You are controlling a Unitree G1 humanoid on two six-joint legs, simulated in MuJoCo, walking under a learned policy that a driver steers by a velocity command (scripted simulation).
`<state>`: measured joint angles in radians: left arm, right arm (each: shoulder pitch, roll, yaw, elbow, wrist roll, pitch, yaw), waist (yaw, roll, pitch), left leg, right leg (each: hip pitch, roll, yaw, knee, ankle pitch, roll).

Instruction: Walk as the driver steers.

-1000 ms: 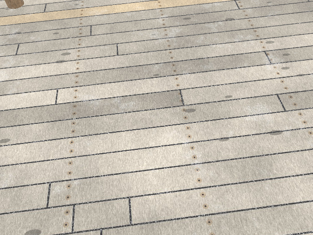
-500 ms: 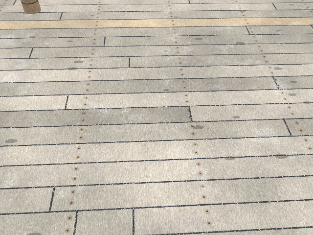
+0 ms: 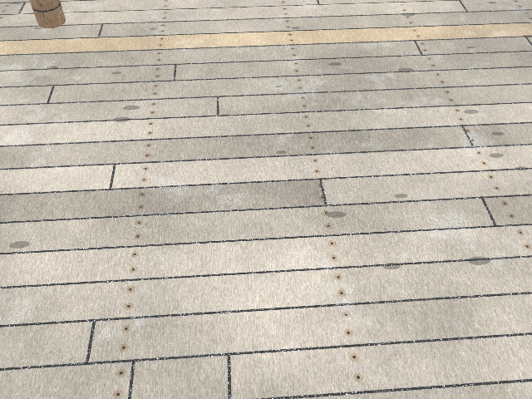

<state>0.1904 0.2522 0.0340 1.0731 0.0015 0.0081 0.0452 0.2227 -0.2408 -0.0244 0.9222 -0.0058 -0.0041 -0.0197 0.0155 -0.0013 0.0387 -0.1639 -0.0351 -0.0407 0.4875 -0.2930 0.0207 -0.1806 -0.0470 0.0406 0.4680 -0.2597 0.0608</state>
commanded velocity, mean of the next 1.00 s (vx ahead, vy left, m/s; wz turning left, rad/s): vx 0.10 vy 0.00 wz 0.00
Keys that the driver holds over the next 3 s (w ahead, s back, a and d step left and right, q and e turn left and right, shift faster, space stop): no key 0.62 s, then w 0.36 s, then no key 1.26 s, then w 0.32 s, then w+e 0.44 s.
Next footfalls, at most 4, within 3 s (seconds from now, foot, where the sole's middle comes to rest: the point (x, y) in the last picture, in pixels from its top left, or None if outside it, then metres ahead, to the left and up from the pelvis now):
1.26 left None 0.34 0.06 -0.77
1.56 right None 0.29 -0.16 -0.77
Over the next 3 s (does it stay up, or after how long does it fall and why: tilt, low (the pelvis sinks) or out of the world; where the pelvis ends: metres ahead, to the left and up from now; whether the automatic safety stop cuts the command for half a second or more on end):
stays up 0.56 -0.05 -0.03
